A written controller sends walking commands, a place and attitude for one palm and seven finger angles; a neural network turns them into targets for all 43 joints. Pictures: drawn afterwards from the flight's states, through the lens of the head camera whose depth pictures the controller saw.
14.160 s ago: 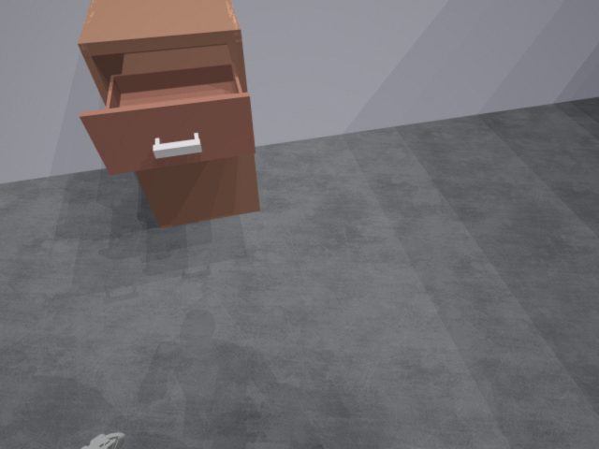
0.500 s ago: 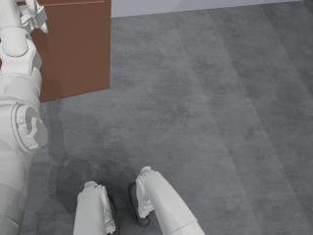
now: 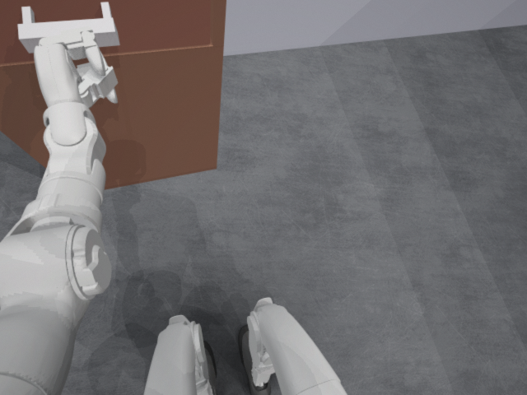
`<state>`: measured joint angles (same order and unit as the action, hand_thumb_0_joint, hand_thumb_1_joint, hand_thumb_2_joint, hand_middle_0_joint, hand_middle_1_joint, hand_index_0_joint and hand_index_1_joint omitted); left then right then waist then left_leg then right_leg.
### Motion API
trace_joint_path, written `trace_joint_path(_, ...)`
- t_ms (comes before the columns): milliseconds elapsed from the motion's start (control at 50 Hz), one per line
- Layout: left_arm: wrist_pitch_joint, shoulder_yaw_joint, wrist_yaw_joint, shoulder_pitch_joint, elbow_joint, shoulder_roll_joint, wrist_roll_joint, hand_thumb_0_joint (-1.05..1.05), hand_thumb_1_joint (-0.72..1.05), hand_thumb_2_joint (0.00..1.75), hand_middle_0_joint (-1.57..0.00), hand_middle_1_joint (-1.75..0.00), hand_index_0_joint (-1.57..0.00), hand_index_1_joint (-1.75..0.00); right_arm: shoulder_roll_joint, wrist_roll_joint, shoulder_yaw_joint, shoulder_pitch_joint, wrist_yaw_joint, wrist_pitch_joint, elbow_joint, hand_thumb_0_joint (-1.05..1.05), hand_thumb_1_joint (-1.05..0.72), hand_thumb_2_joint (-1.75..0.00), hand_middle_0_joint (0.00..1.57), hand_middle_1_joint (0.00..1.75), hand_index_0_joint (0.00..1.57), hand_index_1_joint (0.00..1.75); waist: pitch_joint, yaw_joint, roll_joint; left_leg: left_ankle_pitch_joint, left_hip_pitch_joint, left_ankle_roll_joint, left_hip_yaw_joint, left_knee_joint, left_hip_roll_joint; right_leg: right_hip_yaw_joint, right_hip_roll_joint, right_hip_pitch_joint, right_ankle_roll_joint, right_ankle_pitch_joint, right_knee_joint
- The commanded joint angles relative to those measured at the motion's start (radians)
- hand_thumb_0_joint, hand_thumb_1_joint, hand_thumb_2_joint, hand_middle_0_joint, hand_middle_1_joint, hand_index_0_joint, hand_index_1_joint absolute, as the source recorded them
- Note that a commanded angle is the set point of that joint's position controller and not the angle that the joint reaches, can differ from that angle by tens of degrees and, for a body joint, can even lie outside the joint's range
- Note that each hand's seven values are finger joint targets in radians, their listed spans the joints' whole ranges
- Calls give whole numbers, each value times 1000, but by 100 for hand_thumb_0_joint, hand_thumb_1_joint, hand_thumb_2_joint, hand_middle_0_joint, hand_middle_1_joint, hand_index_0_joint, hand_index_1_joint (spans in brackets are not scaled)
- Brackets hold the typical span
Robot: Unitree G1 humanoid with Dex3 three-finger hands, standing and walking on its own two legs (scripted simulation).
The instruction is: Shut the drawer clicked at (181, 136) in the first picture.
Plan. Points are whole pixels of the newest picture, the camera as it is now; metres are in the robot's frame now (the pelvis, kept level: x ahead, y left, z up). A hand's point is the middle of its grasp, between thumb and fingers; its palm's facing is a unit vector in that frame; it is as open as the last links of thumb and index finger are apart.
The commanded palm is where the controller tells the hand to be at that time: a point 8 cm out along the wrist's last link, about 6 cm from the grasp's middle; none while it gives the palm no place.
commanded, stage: draw the hand back to the body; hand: left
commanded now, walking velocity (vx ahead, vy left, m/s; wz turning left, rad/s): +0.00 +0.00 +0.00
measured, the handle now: (69, 23) +0.64 +0.18 +0.04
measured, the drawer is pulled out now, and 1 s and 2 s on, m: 0.00 0.00 0.00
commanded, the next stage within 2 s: step back with the hand held close in 1.42 s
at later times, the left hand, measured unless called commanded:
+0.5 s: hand (16, 129) +0.42 +0.18 +0.14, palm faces +0.11 -0.99 -0.01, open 3.3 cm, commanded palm +0.38 +0.22 +0.15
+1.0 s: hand out of the picture +0.26 +0.24 +0.24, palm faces +0.28 -0.93 -0.25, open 3.3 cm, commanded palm +0.21 +0.28 +0.27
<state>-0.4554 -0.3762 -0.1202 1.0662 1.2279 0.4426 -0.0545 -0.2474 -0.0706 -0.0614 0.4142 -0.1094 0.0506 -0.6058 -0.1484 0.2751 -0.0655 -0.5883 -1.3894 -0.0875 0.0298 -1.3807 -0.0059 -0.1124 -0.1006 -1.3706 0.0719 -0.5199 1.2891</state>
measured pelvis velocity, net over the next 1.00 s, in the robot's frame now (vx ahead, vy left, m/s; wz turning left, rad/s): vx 0.04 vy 0.02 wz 0.08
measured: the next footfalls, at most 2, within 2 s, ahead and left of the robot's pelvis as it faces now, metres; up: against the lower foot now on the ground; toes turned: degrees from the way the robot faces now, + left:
none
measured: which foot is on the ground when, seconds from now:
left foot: down 0.00-1.00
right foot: down 0.00-1.00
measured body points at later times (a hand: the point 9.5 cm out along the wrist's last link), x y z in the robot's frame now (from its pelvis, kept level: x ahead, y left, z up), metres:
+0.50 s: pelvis +0.05 +0.00 +0.09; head +0.13 +0.02 +0.53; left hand +0.41 +0.23 +0.14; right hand +0.20 -0.25 -0.01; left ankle +0.01 +0.07 -0.59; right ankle +0.03 -0.08 -0.59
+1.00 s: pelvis +0.04 +0.02 +0.14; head +0.02 +0.00 +0.59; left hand +0.24 +0.28 +0.26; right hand +0.24 -0.17 +0.07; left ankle +0.01 +0.07 -0.59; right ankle +0.03 -0.08 -0.59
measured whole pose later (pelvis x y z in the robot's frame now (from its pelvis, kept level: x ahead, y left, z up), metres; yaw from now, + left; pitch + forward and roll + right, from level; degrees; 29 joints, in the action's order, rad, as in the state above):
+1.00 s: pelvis +0.04 +0.02 +0.14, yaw +4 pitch -1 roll -2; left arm -0.01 -0.10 -0.07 -0.28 -0.18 0.31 0.10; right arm -0.22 0.04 -0.09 0.20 0.05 0.05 -0.51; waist -0.04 -0.03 -0.06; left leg -0.31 -0.18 -0.10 0.01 -0.52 0.08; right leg -0.03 -0.05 -0.18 0.04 -0.28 0.48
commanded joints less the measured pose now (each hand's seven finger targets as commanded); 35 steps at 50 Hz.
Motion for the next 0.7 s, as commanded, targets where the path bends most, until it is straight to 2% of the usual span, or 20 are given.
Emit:
trace_joint_path(0, -119, 11, 4, 469, -275, 162, 40, 0, 90, 90, -140, -160, -140, -160, -201, 1, 93, 228, 15, 14, 0, 0, -90, -90, 20, 30, 20, 30, -646, 13, -132, 496, 456, 47, -145, 113, -24, 127, 35, 388, -48, 414, -135)
trace_joint_path(20, -125, 28, 11, 476, -292, 143, 47, 0, 90, 90, -140, -160, -140, -160, -199, -1, 93, 226, 14, 15, 0, 0, -90, -90, 20, 30, 20, 30, -652, 11, -172, 524, 488, 49, -142, 114, -22, 124, 35, 372, -45, 434, -131)
trace_joint_path(80, -134, -29, 18, 280, -546, 206, 73, 0, 90, 90, -140, -160, -140, -160, -198, 16, 108, 198, 11, 34, 63, 0, -90, -90, 20, 30, 20, 30, -859, -103, -236, 715, 691, 71, -129, 174, -17, 122, 34, 542, -38, 593, -150)
trace_joint_path(120, -112, -3, 29, 83, -715, 168, 103, 0, 90, 90, -140, -160, -140, -160, -188, 34, 114, 176, 6, 34, 104, 0, -90, -90, 20, 30, 20, 30, -937, -151, -257, 861, 800, 83, -119, 209, -17, 120, 35, 635, -35, 714, -174)
trace_joint_path(140, -90, 33, 39, -5, -788, 127, 112, 0, 90, 90, -140, -160, -140, -160, -179, 46, 114, 160, 3, 37, 118, 0, -90, -90, 20, 30, 20, 30, -926, -160, -251, 919, 830, 87, -114, 226, -19, 117, 36, 663, -37, 758, -198)
trace_joint_path(180, -20, 92, 62, -164, -824, 39, 139, 0, 90, 90, -140, -160, -140, -160, -171, 68, 119, 138, 5, 42, 129, 0, -90, -90, 20, 30, 20, 30, -801, -143, -102, 857, 768, 63, -88, 275, -12, 119, 39, 769, -51, 831, -264)
trace_joint_path(200, 19, 114, 72, -231, -830, -2, 157, 0, 90, 90, -140, -160, -140, -160, -168, 79, 120, 129, 11, 42, 137, 0, -90, -90, 20, 30, 20, 30, -726, -135, -24, 763, 705, 50, -72, 305, -3, 127, 44, 836, -61, 853, -299)
trace_joint_path(240, 82, 154, 92, -315, -811, -56, 182, 0, 90, 90, -140, -160, -140, -160, -166, 99, 118, 109, 29, 37, 143, 0, -90, -90, 20, 30, 20, 30, -578, -122, 58, 638, 642, 41, -54, 361, 4, 135, 49, 878, -72, 820, -353)
trace_joint_path(280, 106, 189, 101, -356, -832, -101, 207, 0, 90, 90, -140, -160, -140, -160, -165, 109, 115, 79, 45, 27, 144, 0, -90, -90, 20, 30, 20, 30, -440, -121, 87, 527, 636, 36, -50, 403, 9, 132, 48, 850, -71, 697, -402)
trace_joint_path(320, 91, 225, 108, -375, -869, -130, 219, 0, 90, 90, -140, -160, -140, -160, -160, 111, 110, 46, 58, 15, 146, 0, -90, -90, 20, 30, 20, 30, -342, -126, 59, 495, 674, 37, -50, 431, 11, 128, 50, 813, -60, 606, -431)
trace_joint_path(360, 66, 250, 117, -427, -889, -144, 219, 0, 90, 90, -140, -160, -140, -160, -154, 107, 109, 31, 64, 9, 144, 0, -90, -90, 20, 30, 20, 30, -305, -137, 41, 564, 737, 39, -60, 446, 10, 119, 49, 804, -57, 618, -439)
trace_joint_path(400, 47, 264, 131, -497, -956, -137, 217, 0, 90, 90, -140, -160, -140, -160, -150, 107, 112, 16, 67, 5, 158, 0, -90, -90, 20, 30, 20, 30, -345, -164, -8, 704, 825, 45, -71, 453, 4, 114, 52, 829, -56, 685, -433)
trace_joint_path(420, 40, 281, 142, -495, -1031, -133, 218, 0, 90, 90, -140, -160, -140, -160, -149, 109, 114, 6, 66, 0, 171, 0, -90, -90, 20, 30, 20, 30, -382, -176, -86, 790, 902, 50, -75, 456, 3, 111, 54, 828, -51, 705, -430)
trace_joint_path(440, 43, 267, 148, -549, -1065, -117, 219, 0, 90, 90, -140, -160, -140, -160, -146, 110, 114, -7, 67, -1, 175, 0, -90, -90, 20, 30, 20, 30, -412, -197, -113, 860, 973, 62, -89, 466, -6, 101, 52, 823, -48, 700, -430)
trace_joint_path(460, 52, 279, 155, -576, -1086, -127, 226, 0, 90, 90, -140, -160, -140, -160, -144, 113, 112, -27, 69, -3, 185, 0, -90, -90, 20, 30, 20, 30, -387, -196, -108, 868, 1002, 66, -93, 478, -9, 94, 51, 812, -50, 677, -446)
trace_joint_path(520, 92, 242, 158, -653, -1124, -90, 238, 0, 90, 90, -140, -160, -140, -160, -148, 119, 103, -77, 84, -7, 216, 0, -90, -90, 20, 30, 20, 30, -321, -208, -2, 746, 954, 61, -97, 532, -6, 86, 49, 867, -48, 601, -476)
trace_joint_path(540, 169, 273, 111, -719, -1131, -13, 144, 0, 90, 90, -140, -160, -140, -160, -130, 128, 103, -146, 104, 33, 239, 0, -90, -90, 20, 30, 20, 30, -365, -260, 6, 740, 1014, 69, -101, 608, -3, 130, 76, 976, -39, 579, -531)
trace_joint_path(560, 212, 288, 87, -706, -1198, -45, 147, 0, 90, 90, -140, -160, -140, -160, -115, 131, 94, -168, 119, 46, 272, 0, -90, -90, 20, 30, 20, 30, -311, -237, 20, 696, 1006, 59, -86, 634, 0, 131, 83, 1012, -45, 595, -567)
trace_joint_path(620, 273, 265, 53, -760, -1285, -5, 142, 0, 90, 90, -140, -160, -140, -160, -114, 136, 75, -221, 154, 49, 291, 0, -90, -90, 20, 30, 20, 30, -257, -259, 26, 619, 1015, 51, -91, 697, -2, 135, 91, 1074, -40, 556, -617)
trace_joint_path(680, 316, 273, 31, -809, -1356, -14, 139, 0, 90, 90, -140, -160, -140, -160, -101, 135, 56, -269, 173, 37, 293, 0, -90, -90, 20, 30, 20, 30, -165, -261, 29, 546, 1079, 50, -104, 773, -9, 125, 90, 1081, -35, 462, -685)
